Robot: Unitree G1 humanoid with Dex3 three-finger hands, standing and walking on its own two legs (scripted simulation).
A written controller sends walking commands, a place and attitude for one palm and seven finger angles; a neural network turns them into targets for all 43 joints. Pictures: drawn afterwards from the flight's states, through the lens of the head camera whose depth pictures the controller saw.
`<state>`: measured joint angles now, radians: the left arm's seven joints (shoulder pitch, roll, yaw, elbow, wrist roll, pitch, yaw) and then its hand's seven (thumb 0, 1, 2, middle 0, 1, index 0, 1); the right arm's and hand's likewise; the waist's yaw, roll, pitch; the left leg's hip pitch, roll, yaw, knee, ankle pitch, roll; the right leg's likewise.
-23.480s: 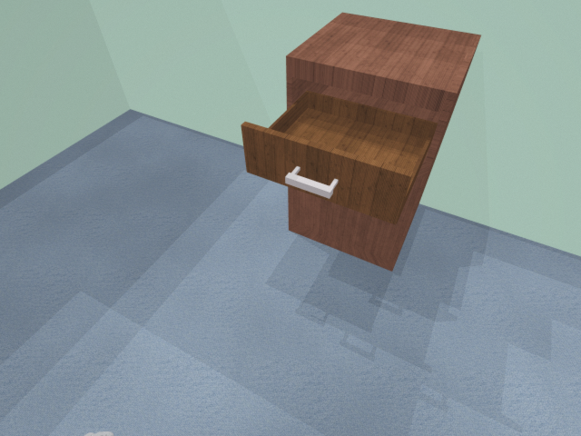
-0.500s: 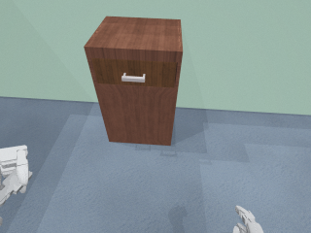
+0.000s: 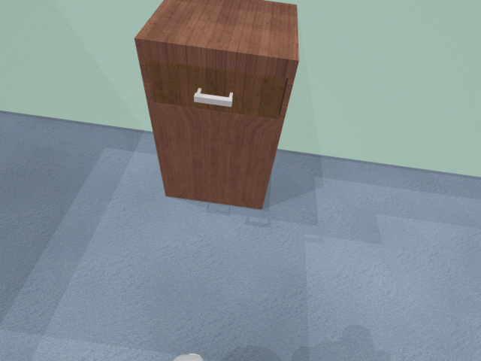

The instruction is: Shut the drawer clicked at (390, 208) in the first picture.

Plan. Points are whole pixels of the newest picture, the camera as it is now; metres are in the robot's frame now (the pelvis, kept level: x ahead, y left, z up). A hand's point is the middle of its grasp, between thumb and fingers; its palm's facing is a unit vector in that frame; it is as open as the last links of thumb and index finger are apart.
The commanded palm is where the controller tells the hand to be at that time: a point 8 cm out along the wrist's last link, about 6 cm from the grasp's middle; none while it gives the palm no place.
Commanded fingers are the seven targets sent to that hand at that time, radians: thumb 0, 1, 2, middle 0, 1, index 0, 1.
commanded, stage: let the arm hang, fingers relaxed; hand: left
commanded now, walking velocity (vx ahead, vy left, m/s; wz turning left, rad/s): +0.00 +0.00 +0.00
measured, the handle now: (214, 96) +0.89 +0.13 -0.10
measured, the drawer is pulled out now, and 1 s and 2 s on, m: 0.00 0.00 0.00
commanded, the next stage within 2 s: look to check the result in 0.76 s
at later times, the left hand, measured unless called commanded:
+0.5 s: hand out of the picture +0.01 +0.17 -0.16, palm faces +0.02 -0.98 -0.19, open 7.2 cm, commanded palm none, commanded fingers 0.00 0.90 0.90 -0.20 -0.30 -0.20 -0.30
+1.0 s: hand out of the picture +0.03 +0.15 -0.16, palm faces +0.01 -0.98 -0.18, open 7.4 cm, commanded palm none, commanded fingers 0.00 0.90 0.90 -0.20 -0.30 -0.20 -0.30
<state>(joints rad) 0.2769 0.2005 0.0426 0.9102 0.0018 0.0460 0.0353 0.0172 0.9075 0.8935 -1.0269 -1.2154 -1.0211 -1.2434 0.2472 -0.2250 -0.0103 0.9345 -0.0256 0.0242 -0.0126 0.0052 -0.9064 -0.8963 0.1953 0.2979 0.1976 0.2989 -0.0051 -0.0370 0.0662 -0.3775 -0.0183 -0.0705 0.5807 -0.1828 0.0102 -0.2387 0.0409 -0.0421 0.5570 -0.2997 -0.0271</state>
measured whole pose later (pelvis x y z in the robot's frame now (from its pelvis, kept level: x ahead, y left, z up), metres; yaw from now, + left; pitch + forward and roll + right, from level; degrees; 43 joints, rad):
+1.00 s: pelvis +0.03 -0.01 +0.01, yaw -2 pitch -2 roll +0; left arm 0.29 0.12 0.01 1.13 0.00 -0.01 0.04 0.01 0.91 0.89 -0.20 -0.30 -0.20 -0.30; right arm 0.29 -0.12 -0.02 1.13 -0.01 0.01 -0.04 0.00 -0.91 -0.90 0.19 0.30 0.20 0.30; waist 0.00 0.02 0.07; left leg -0.24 -0.01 -0.03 0.44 -0.17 0.00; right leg -0.12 0.04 0.00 0.42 -0.28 -0.04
